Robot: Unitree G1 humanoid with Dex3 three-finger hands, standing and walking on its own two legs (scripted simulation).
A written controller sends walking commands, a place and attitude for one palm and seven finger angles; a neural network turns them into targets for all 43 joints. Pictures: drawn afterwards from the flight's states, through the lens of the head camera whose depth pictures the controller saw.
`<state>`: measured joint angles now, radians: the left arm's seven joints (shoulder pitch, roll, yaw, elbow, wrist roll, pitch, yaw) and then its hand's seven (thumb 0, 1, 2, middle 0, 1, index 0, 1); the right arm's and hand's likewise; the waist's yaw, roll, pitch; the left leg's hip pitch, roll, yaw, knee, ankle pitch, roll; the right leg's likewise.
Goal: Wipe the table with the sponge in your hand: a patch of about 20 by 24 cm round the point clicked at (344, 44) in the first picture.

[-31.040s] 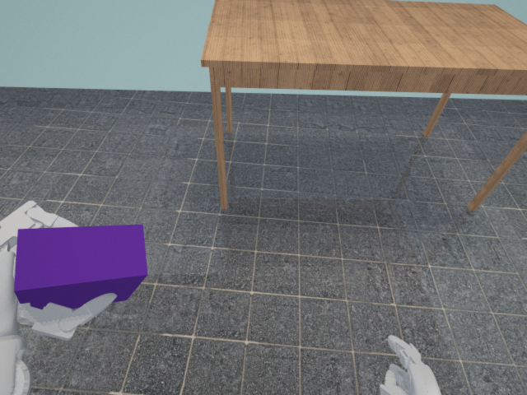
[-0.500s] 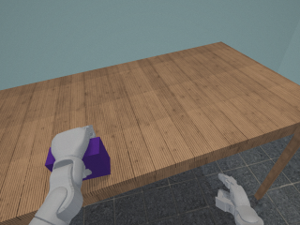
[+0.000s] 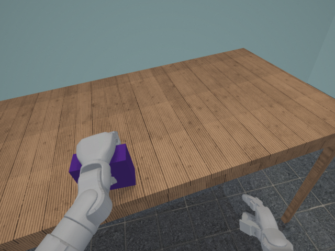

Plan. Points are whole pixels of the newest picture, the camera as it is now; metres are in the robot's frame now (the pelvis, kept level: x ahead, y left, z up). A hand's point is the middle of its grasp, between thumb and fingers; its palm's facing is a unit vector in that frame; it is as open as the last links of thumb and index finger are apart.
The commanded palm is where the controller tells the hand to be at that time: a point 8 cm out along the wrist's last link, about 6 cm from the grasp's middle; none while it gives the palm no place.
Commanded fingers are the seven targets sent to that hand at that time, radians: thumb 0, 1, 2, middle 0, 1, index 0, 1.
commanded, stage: wipe forward along the third lane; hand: left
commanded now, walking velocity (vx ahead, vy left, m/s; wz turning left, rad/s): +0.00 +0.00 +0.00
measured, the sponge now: (107, 173) +0.29 +0.22 +0.04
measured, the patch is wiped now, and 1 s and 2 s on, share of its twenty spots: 0.75 0.85 0.95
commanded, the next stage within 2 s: wipe back along the third lane in 1.44 s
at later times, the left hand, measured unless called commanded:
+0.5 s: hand (108, 150) +0.33 +0.22 +0.09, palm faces -0.01 -0.07 -1.00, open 9.8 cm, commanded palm +0.32 +0.22 +0.13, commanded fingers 0.00 0.10 1.30 -1.20 -1.60 -1.20 -1.60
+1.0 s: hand (108, 132) +0.40 +0.24 +0.09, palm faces -0.06 -0.05 -1.00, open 9.9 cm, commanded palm +0.38 +0.25 +0.13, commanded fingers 0.00 0.10 1.30 -1.20 -1.60 -1.20 -1.60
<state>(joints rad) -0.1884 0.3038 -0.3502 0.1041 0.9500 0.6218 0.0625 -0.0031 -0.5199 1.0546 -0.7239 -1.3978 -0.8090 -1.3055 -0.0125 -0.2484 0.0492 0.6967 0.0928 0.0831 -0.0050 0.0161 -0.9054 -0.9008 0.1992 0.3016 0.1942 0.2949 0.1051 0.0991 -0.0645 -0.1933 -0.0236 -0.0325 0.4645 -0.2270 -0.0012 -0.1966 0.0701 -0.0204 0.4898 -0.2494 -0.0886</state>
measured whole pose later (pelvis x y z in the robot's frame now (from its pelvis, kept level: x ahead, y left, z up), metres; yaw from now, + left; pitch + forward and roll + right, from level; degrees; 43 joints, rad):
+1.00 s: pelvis -0.01 -0.02 -0.01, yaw -3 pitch +5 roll +1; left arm -0.61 0.46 -0.07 0.79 0.94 0.31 0.06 0.01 -0.55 1.07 -0.76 -1.37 -0.83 -1.31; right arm 0.19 -0.30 0.01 0.74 0.09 0.08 -0.08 0.01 -0.91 -0.90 0.20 0.30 0.19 0.29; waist 0.00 0.07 -0.11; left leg -0.39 0.00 -0.06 0.54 -0.25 0.03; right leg -0.38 0.13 0.00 0.51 -0.21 -0.12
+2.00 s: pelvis +0.03 +0.05 +0.00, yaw -2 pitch +6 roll -1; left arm -0.56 0.30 -0.25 0.64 0.95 0.54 0.19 0.00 -0.49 1.06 -0.69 -1.44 -0.74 -1.41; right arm 0.13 -0.25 0.01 0.71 0.10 0.14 -0.01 0.01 -0.91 -0.90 0.20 0.30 0.19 0.29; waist 0.04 0.07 -0.15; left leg -0.32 -0.08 -0.04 0.49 -0.26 0.07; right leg -0.30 0.05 0.03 0.44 -0.24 -0.02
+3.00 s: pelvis +0.02 +0.02 +0.00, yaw -4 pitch -1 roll +0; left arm -0.15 0.31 -0.32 0.06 0.95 0.71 0.09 0.02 -0.48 1.04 -0.66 -1.45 -0.75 -1.39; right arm -0.02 -0.26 0.05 0.63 0.10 0.19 0.03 0.02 -0.91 -0.90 0.20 0.30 0.19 0.29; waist 0.07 0.09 -0.11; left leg -0.20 -0.04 -0.03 0.49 -0.28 0.03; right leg -0.20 0.09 0.03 0.48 -0.27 -0.07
